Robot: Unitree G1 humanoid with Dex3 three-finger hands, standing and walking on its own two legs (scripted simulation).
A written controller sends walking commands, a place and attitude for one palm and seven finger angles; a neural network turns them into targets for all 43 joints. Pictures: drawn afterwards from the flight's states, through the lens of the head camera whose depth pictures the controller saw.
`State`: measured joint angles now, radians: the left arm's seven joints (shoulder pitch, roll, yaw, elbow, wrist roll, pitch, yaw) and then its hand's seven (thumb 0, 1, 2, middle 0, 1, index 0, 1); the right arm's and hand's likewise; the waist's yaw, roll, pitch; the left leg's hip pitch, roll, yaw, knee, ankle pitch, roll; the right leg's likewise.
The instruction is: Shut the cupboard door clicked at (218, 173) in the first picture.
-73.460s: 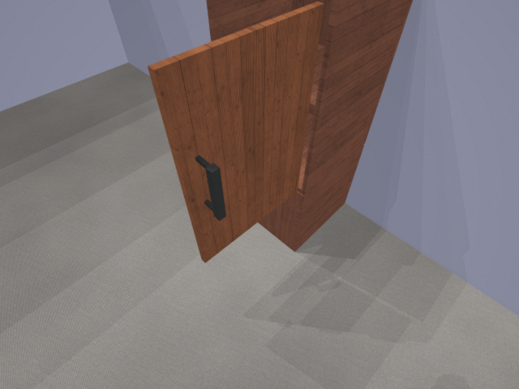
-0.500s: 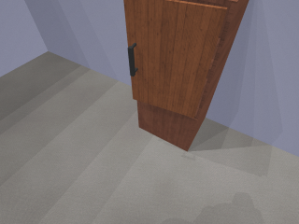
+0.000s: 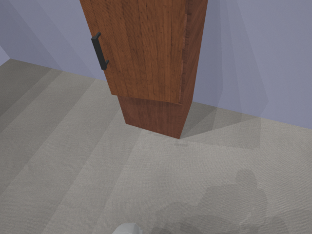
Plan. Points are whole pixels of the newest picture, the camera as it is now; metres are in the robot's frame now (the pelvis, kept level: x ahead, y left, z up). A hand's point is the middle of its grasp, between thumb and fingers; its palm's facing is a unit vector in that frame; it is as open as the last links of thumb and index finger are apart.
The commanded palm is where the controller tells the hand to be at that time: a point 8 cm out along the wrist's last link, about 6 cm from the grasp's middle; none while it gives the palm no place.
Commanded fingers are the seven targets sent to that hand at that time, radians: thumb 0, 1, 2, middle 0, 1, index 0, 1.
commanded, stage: turn to face it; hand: left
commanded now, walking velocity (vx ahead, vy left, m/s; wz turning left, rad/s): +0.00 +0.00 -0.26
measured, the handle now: (101, 51) +0.82 +0.31 -0.02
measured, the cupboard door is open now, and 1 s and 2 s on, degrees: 8 8 8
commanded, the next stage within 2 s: take the last steps up to it in 0.16 s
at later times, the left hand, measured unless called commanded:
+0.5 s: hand out of the picture +0.06 +0.19 -0.16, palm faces -0.02 -0.98 -0.20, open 7.4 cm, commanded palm none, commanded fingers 0.00 0.90 0.90 -0.20 -0.30 -0.20 -0.30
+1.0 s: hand (77, 218) +0.17 +0.27 -0.16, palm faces +0.01 -0.97 -0.24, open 7.4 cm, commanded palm none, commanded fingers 0.00 0.90 0.90 -0.20 -0.30 -0.20 -0.30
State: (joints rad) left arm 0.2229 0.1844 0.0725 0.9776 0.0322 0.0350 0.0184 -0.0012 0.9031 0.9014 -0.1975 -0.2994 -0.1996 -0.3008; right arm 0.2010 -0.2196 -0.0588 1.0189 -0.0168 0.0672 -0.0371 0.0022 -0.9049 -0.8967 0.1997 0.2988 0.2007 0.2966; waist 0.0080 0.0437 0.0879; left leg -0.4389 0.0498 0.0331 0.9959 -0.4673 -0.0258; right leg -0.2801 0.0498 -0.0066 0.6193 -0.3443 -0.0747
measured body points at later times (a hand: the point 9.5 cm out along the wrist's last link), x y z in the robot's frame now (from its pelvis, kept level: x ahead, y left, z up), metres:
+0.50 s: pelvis +0.02 +0.01 +0.01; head +0.03 +0.00 +0.46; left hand +0.06 +0.24 -0.14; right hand +0.01 -0.22 -0.15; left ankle -0.01 +0.14 -0.71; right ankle -0.01 -0.08 -0.73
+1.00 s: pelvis +0.15 +0.07 +0.00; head +0.17 +0.05 +0.45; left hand +0.17 +0.32 -0.14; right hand +0.16 -0.15 -0.16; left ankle +0.19 +0.20 -0.73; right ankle +0.14 -0.01 -0.69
